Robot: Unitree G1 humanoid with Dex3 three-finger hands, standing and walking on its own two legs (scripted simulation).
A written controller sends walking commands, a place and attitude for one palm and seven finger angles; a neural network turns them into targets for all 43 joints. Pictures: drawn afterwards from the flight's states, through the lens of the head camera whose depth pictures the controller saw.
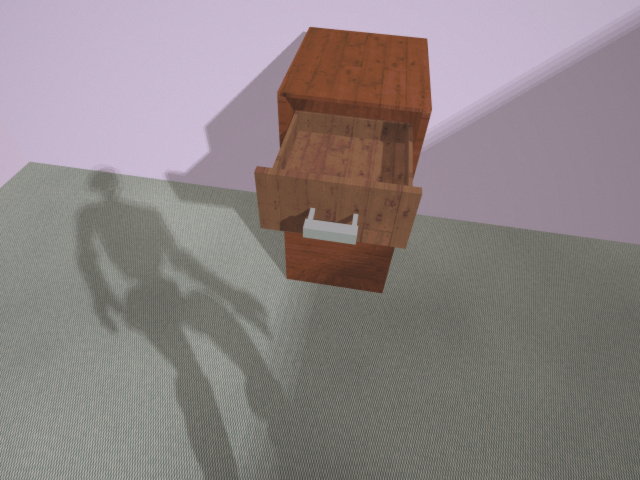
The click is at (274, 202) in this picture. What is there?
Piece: drawer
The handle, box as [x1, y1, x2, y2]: [303, 208, 357, 244]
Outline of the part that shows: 310,208 308,218 305,218 303,226 303,236 355,244 357,231 357,214 353,214 352,224 349,225 313,220 312,218 314,208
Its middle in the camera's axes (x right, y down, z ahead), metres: +0.02 -0.03 +0.79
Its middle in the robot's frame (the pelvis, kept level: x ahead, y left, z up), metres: +0.60 +0.01 -0.08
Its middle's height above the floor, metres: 0.68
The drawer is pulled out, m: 0.30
